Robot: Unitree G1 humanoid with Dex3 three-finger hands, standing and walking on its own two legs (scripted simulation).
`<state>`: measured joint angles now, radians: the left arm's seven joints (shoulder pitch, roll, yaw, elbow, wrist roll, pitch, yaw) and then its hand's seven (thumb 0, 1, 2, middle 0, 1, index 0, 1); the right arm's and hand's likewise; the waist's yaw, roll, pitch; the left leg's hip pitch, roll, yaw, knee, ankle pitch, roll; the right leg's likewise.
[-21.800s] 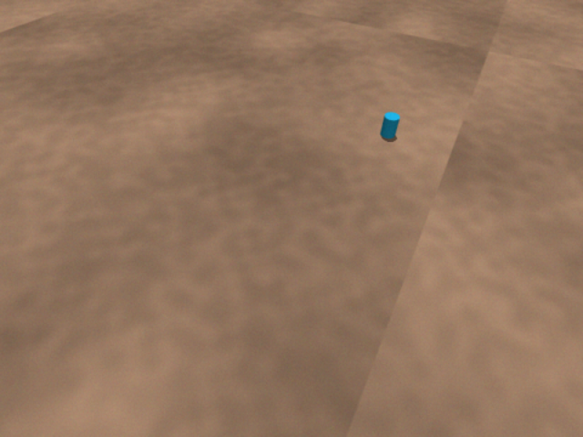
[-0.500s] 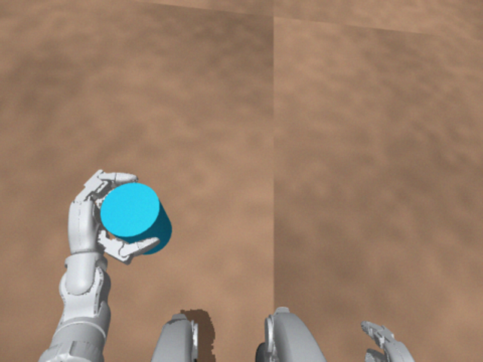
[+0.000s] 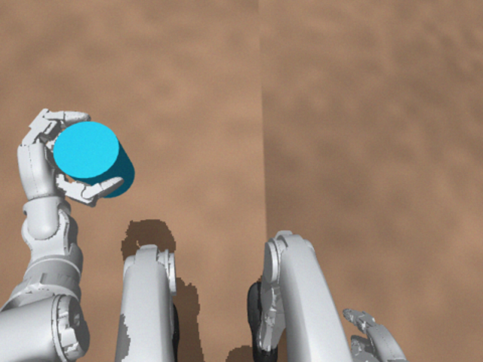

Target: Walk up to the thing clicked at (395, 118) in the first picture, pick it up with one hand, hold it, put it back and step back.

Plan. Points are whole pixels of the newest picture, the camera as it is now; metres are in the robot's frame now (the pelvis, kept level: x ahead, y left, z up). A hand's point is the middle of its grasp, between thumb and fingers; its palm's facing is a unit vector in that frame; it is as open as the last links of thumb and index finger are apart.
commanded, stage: crouch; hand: left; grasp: from the side
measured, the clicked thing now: (99, 163) +0.45 +0.20 -0.08
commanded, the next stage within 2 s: lower in 0.96 s
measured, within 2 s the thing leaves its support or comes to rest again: neither
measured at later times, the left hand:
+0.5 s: hand (102, 176) +0.47 +0.22 -0.19, palm faces +0.17 -0.99 -0.02, open 11.8 cm
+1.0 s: hand (111, 181) +0.48 +0.22 -0.25, palm faces +0.17 -0.98 -0.02, open 11.8 cm
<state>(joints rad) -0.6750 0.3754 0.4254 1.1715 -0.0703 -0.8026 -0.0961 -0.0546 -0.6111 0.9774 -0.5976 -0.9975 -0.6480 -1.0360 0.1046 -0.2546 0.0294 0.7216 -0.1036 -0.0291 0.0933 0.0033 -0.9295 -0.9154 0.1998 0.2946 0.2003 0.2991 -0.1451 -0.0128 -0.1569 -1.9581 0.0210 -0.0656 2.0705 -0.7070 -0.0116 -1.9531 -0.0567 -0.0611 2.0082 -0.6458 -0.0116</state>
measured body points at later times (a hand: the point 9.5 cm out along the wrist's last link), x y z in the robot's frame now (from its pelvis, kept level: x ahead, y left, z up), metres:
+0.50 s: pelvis -0.02 +0.01 -0.11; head +0.21 +0.08 +0.27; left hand +0.45 +0.28 -0.18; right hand +0.05 -0.27 -0.21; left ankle +0.07 +0.12 -0.41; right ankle +0.09 -0.12 -0.41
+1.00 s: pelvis -0.02 +0.01 -0.13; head +0.24 +0.10 +0.23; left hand +0.46 +0.28 -0.25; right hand +0.05 -0.27 -0.21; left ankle +0.07 +0.12 -0.41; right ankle +0.09 -0.12 -0.41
